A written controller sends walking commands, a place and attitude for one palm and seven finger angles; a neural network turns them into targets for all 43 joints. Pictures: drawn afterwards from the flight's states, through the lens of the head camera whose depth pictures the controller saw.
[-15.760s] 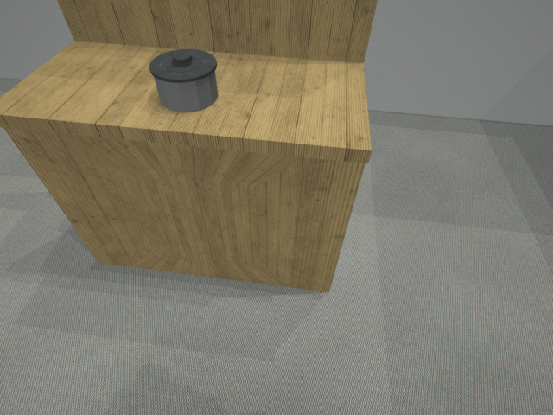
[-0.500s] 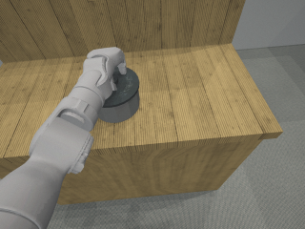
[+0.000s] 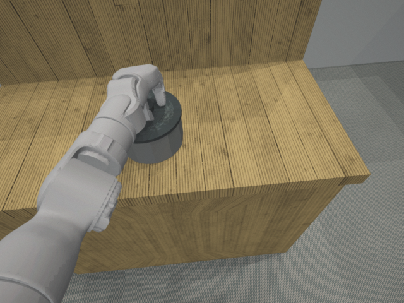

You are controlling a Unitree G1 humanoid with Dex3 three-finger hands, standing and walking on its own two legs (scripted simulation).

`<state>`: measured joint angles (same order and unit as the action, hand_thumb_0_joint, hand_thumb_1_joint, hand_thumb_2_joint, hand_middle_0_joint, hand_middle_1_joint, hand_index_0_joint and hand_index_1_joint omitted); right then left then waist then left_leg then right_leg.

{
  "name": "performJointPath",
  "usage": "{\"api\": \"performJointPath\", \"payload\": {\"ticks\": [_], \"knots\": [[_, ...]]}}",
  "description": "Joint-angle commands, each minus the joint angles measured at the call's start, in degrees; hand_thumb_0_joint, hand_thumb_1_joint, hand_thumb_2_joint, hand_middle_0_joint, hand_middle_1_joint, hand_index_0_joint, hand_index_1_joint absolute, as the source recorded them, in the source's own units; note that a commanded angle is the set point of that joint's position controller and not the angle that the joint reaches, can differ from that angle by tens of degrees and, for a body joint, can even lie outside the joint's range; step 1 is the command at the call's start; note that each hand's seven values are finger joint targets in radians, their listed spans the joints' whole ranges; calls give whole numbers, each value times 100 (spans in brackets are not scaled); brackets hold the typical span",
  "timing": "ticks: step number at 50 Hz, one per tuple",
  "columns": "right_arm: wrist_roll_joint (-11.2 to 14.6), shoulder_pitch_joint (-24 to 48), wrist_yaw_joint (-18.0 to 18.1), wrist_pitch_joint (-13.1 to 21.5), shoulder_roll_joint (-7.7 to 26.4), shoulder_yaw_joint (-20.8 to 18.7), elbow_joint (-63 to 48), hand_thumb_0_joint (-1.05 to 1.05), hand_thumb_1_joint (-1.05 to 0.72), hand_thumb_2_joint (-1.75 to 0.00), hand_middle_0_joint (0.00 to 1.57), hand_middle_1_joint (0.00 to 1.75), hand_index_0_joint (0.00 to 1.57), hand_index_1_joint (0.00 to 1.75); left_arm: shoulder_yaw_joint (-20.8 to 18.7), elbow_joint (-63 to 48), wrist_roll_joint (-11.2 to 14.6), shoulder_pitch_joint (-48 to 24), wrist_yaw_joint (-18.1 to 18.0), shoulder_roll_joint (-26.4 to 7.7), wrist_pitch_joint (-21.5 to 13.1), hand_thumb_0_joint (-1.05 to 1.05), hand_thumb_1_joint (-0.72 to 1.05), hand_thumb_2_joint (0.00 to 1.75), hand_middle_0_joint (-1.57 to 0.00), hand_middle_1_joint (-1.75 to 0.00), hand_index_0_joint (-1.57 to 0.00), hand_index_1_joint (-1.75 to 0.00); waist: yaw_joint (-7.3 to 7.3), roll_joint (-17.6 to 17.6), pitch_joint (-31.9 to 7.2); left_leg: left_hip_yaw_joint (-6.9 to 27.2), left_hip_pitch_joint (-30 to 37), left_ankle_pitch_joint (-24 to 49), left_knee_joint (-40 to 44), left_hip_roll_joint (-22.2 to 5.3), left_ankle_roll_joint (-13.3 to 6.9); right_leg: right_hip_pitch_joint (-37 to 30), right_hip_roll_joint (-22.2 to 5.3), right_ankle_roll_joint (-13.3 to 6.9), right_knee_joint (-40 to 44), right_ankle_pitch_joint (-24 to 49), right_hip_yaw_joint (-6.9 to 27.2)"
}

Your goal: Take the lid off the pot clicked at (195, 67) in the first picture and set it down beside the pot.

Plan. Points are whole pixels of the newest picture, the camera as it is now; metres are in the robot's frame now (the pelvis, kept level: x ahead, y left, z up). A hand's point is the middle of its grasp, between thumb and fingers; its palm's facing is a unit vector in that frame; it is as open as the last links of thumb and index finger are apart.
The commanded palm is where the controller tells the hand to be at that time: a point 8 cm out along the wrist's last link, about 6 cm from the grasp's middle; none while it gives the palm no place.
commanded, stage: close the fingers and squeeze the knob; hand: left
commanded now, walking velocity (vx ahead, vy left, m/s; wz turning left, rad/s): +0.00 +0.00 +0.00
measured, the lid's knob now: (142, 107) +0.51 +0.09 +0.10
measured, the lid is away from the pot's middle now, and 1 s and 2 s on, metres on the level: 0.00 0.01 0.03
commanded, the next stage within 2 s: lift the lid straight up in 0.50 s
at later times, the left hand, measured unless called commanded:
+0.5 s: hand (142, 108) +0.48 +0.08 +0.13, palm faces -0.36 -0.06 -0.93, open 5.5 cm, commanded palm +0.48 +0.10 +0.18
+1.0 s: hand (139, 104) +0.48 +0.09 +0.14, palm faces -0.35 -0.07 -0.93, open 4.0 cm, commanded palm +0.49 +0.10 +0.22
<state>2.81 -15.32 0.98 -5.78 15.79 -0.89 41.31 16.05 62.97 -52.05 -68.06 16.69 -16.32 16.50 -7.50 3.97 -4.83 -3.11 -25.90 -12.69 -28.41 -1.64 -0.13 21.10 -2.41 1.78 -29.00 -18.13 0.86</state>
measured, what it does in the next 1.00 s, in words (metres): stands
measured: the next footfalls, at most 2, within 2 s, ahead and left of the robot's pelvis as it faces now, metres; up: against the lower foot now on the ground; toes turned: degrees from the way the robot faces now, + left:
none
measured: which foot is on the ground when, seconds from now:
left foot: down 0.00-1.00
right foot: down 0.00-1.00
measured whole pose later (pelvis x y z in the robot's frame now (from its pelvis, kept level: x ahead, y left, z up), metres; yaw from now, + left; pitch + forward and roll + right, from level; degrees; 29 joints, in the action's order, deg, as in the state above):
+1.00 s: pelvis -0.01 +0.00 +0.00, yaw +0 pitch +9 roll +0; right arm 2.9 -16.4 1.9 -1.2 15.6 -0.9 42.2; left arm 14.9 61.3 -51.5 -67.0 17.2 -17.8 14.9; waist -7.4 4.4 -4.0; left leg -3.1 -24.3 -11.9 -27.5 -1.4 -0.2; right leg 19.7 -2.5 1.9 -28.4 -17.5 0.9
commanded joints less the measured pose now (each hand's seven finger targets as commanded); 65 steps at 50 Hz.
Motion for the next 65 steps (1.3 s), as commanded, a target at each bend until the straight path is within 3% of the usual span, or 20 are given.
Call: {"api": "performJointPath", "payload": {"ticks": [1, 3, 7, 13, 15, 17, 18, 23, 27, 33, 39, 42, 44, 47, 48, 54, 57, 60, 63, 65], "knots": [[-3, -283, 62, 126, 760, -234, -450, 0, -90, -90, 20, 30, 20, 30, -306, -721, -131, -2965, -202, -1291, 46, 0, 34, 87, -66, -101, -76, -106, -74, -831, -2112, -9, 1792, 1544, -44, 387, -444, -82, 442, -288, 247, 2625, -368], [-18, -262, 65, 160, 737, -233, -509, 0, -90, -90, 20, 30, 20, 30, -295, -995, -166, -3131, -202, -1307, -52, 0, 36, 88, -66, -101, -78, -107, -39, -547, -2369, 31, 1961, 1727, -81, 387, -437, -113, 432, -317, 199, 2729, -364], [-24, -327, 71, 165, 742, -247, -490, 0, -90, -90, 20, 30, 20, 30, -438, -879, -115, -2922, -217, -1412, -63, 0, 40, 90, -66, -101, -82, -109, 1, -826, -2320, 16, 1830, 1817, -64, 372, -457, -275, 431, -312, 233, 2865, -366], [-4, -268, 59, 207, 744, -255, -538, 0, -90, -90, 20, 30, 20, 30, -485, -1074, -161, -2952, -241, -1545, -98, 0, 47, 93, -68, -102, -89, -111, 30, -691, -2316, 23, 1924, 1733, -43, 368, -446, -247, 430, -306, 245, 2784, -354], [-5, -290, 44, 219, 720, -259, -510, 0, -90, -90, 20, 30, 20, 30, -275, -1035, -177, -2946, -267, -1273, -85, 0, 49, 94, -68, -102, -91, -112, 6, -547, -2221, 53, 2005, 1704, -28, 361, -431, -54, 457, -318, 254, 2601, -403], [-24, -287, 50, 237, 713, -262, -524, 0, -90, -90, 20, 30, 20, 30, -354, -1030, -140, -2911, -286, -1299, -112, 0, 52, 94, -69, -102, -94, -113, 37, -526, -2242, 61, 1989, 1758, -43, 365, -439, -78, 451, -341, 259, 2606, -397], [-17, -316, 51, 223, 748, -266, -475, 0, -90, -90, 20, 30, 20, 30, -530, -924, -178, -2878, -311, -1543, -82, 0, 53, 95, -69, -102, -95, -114, 28, -699, -2184, 59, 1939, 1638, -29, 346, -435, -105, 455, -320, 261, 2569, -389], [-8, -287, 48, 266, 725, -265, -485, 0, -90, -90, 20, 30, 20, 30, -340, -1045, -162, -3049, -338, -1324, -89, 0, 60, 97, -69, -103, -103, -116, 13, -534, -2316, 83, 2055, 1671, -28, 351, -425, -39, 457, -328, 229, 2524, -397], [1, -300, 51, 281, 717, -270, -449, 0, -90, -90, 20, 30, 20, 30, -216, -933, -55, -3083, -347, -1081, -54, 0, 64, 98, -69, -103, -108, -117, -38, -722, -2197, 89, 1986, 1632, -6, 343, -437, 24, 460, -323, 259, 2472, -411], [-2, -274, 95, 368, 726, -244, -446, 0, -90, -90, 20, 30, 20, 30, -398, -1226, -79, -3482, -348, -1473, -121, 0, 68, 98, -68, -102, -114, -118, -40, -580, -2483, 91, 2124, 1635, -32, 376, -447, -140, 433, -305, 238, 2636, -344], [15, -296, 108, 480, 711, -244, -424, 0, -90, -90, 20, 30, 20, 30, -403, -1291, -105, -3607, -353, -1564, -130, 0, 69, 99, -68, -102, -116, -119, -42, -632, -2399, 96, 2164, 1671, -28, 395, -456, -136, 456, -291, 262, 2712, -346], [12, -273, 118, 568, 678, -238, -480, 0, -90, -90, 20, 30, 20, 30, -381, -1542, -78, -3781, -345, -1557, -189, 0, 69, 99, -68, -102, -116, -119, -3, -398, -2605, 149, 2296, 1830, -27, 399, -451, -185, 434, -320, 247, 2764, -339], [2, -294, 122, 593, 691, -234, -442, 0, -90, -90, 20, 30, 20, 30, -548, -1488, -159, -3808, -355, -1816, -175, 0, 69, 99, -68, -102, -116, -119, 15, -537, -2607, 146, 2277, 1839, -43, 415, -454, -273, 453, -301, 229, 2881, -330], [5, -286, 125, 651, 675, -246, -483, 0, -90, -90, 20, 30, 20, 30, -503, -1673, -105, -3866, -313, -1742, -207, 0, 69, 99, -68, -102, -116, -119, 27, -505, -2681, 134, 2310, 1929, -40, 415, -465, -348, 427, -304, 248, 3006, -321], [4, -276, 132, 645, 705, -244, -451, 0, -90, -90, 20, 30, 20, 30, -628, -1527, -163, -3792, -310, -1923, -190, 0, 69, 99, -68, -102, -116, -119, 32, -638, -2625, 155, 2297, 1911, -42, 411, -457, -342, 443, -298, 233, 2987, -328], [33, -256, 80, 661, 726, -230, -383, 0, -90, -90, 20, 30, 20, 30, -158, -1202, -25, -3959, -124, -1336, -4, 0, 69, 99, -67, -102, -116, -119, -79, -605, -2343, 148, 2271, 1666, -6, 452, -451, -70, 454, -288, 289, 2734, -369], [7, -290, 81, 711, 727, -254, -391, 0, -90, -90, 20, 30, 20, 30, -77, -1392, 43, -4167, 36, -1190, -74, 0, 69, 99, -67, -102, -116, -119, -100, -522, -2584, 200, 2491, 1905, -48, 441, -460, -64, 437, -305, 281, 2820, -379], [-12, -332, 86, 747, 739, -239, -378, 0, -90, -90, 20, 30, 20, 30, -295, -1403, -6, -4237, 95, -1512, -119, 0, 69, 99, -67, -102, -116, -119, -65, -559, -2605, 234, 2497, 1853, -22, 463, -459, -152, 447, -296, 291, 2815, -364], [3, -328, 87, 703, 765, -227, -354, 0, -90, -90, 20, 30, 20, 30, -243, -1203, -64, -4087, 127, -1459, -79, 0, 69, 99, -67, -102, -116, -119, -70, -750, -2357, 185, 2328, 1842, 24, 451, -456, -136, 442, -300, 328, 2856, -373], [-1, -320, 67, 713, 757, -221, -363, 0, -90, -90, 20, 30, 20, 30, -321, -1247, -109, -4258, 94, -1576, -37, 0, 69, 99, -67, -102, -116, -119, -34, -617, -2392, 204, 2360, 1842, 38, 456, -440, -146, 451, -314, 311, 2816, -369]]}}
